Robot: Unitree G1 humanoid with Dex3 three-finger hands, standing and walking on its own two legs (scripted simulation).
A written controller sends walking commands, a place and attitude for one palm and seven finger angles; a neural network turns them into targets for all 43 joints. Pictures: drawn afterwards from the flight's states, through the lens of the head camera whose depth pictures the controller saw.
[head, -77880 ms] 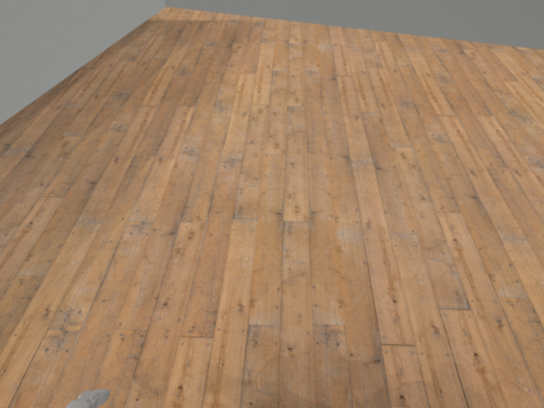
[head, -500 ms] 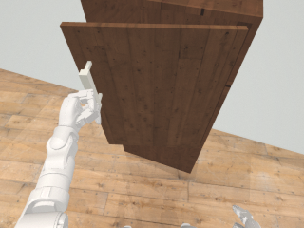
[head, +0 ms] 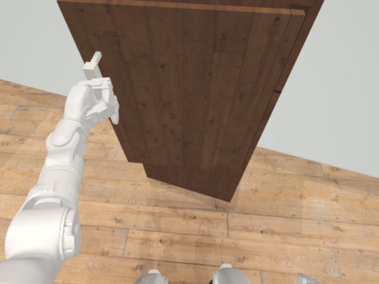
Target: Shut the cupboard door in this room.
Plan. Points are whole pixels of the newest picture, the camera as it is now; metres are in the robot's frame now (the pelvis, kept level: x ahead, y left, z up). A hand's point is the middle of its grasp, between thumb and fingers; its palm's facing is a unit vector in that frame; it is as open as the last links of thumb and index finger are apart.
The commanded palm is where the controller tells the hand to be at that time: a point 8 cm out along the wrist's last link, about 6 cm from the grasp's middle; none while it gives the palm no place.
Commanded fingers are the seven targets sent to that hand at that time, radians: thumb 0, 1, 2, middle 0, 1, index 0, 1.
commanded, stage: push the door shut along its arc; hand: left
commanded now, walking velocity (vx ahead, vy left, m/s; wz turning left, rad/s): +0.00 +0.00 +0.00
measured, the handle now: (103, 86) +0.53 +0.19 +0.09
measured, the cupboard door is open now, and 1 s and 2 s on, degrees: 13 1 0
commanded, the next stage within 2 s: pull the fist back off the door in 1.18 s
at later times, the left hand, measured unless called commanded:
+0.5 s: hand (131, 88) +0.51 +0.12 +0.10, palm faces -0.29 -0.96 +0.01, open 3.1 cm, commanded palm +0.51 +0.17 +0.10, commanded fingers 0.00 0.90 0.90 -1.30 -1.50 -1.30 -1.50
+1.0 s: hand (148, 73) +0.56 +0.09 +0.11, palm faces -0.39 -0.92 +0.00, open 3.1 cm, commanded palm +0.57 +0.13 +0.10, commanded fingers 0.00 0.90 0.90 -1.30 -1.50 -1.30 -1.50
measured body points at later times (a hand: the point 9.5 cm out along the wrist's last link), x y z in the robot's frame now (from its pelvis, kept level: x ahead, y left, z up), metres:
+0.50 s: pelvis +0.00 +0.01 -0.01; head +0.11 +0.01 +0.42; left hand +0.52 +0.18 +0.11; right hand +0.01 -0.26 -0.13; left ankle +0.01 +0.11 -0.69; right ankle +0.04 -0.11 -0.69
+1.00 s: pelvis +0.01 +0.01 -0.02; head +0.15 +0.01 +0.41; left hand +0.57 +0.14 +0.11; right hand -0.02 -0.26 -0.13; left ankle +0.01 +0.11 -0.69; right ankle +0.04 -0.11 -0.69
